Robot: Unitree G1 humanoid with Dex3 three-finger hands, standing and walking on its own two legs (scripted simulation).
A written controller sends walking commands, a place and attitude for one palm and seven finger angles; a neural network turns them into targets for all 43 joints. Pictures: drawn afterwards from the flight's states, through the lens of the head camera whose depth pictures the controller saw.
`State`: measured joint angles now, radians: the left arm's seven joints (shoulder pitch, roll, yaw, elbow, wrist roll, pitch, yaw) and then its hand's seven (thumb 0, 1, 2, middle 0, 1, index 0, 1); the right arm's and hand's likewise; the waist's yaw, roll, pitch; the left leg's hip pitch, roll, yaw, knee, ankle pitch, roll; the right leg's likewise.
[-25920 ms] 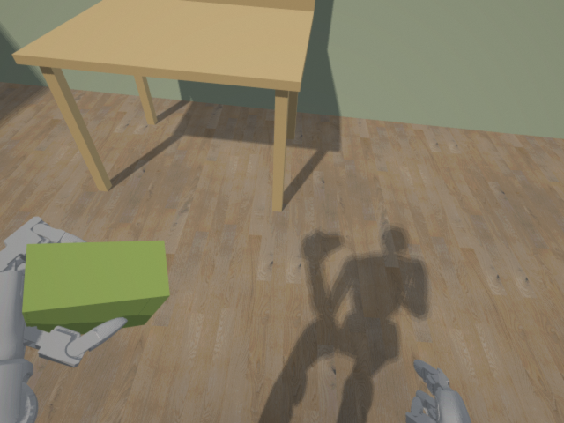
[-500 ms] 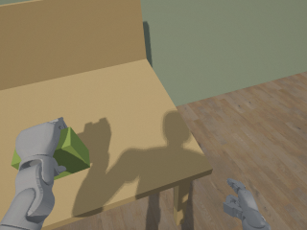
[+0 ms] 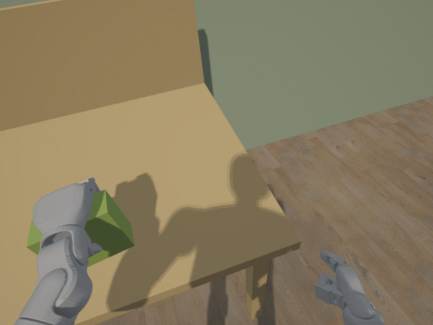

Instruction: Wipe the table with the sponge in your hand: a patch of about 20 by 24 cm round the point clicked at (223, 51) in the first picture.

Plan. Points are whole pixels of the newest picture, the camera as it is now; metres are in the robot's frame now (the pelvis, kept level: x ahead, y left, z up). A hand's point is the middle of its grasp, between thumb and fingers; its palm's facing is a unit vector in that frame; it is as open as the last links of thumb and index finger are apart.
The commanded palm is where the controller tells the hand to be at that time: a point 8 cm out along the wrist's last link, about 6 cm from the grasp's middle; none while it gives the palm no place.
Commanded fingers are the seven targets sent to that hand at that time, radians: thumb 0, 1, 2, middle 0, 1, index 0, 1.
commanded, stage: move the sponge above the wiping area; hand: left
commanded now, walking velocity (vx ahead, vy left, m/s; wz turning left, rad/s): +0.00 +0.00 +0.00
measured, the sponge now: (91, 238) +0.24 +0.29 +0.03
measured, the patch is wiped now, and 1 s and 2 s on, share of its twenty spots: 0.00 0.00 0.00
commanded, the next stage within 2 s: none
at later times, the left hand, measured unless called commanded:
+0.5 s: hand (95, 228) +0.25 +0.29 +0.05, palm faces -0.07 -0.13 -0.99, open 10.3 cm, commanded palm +0.23 +0.28 +0.12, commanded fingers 0.00 0.10 1.30 -1.20 -1.60 -1.20 -1.60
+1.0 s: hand (105, 235) +0.25 +0.26 +0.04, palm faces -0.10 -0.16 -0.98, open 10.3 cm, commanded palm +0.23 +0.27 +0.12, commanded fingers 0.00 0.10 1.30 -1.20 -1.60 -1.20 -1.60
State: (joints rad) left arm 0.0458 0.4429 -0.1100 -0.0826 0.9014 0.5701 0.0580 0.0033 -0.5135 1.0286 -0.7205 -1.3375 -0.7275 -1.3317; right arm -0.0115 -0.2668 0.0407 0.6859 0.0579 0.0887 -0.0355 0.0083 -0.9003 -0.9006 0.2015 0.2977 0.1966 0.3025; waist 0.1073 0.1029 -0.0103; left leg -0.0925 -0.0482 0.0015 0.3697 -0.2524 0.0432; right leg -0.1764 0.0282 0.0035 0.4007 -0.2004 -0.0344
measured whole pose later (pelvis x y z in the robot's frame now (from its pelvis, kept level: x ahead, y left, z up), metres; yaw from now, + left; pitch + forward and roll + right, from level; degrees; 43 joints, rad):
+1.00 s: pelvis +0.00 +0.01 +0.00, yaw +1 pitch -1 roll +0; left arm 0.02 0.40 -0.21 0.01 0.92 0.45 0.02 0.00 -0.51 1.03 -0.72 -1.33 -0.73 -1.33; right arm 0.00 -0.27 0.02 0.68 0.04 0.07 -0.06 0.01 -0.90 -0.90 0.20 0.30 0.20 0.30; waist 0.12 0.09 -0.01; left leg -0.12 -0.06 -0.01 0.39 -0.26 0.05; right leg -0.20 0.02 -0.01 0.41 -0.21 -0.03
